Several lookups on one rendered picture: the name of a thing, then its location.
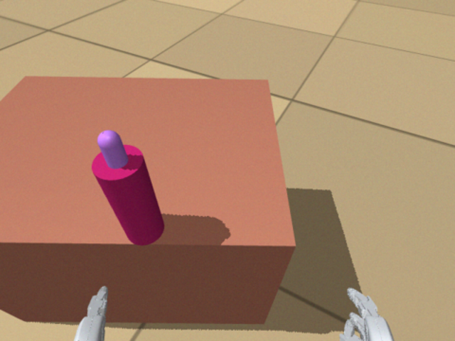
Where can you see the right robot hand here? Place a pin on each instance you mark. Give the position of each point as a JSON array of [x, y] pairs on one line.
[[370, 325]]

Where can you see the left robot hand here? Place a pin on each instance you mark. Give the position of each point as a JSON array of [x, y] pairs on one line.
[[92, 327]]

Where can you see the bottle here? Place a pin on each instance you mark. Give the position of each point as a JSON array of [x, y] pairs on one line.
[[123, 177]]

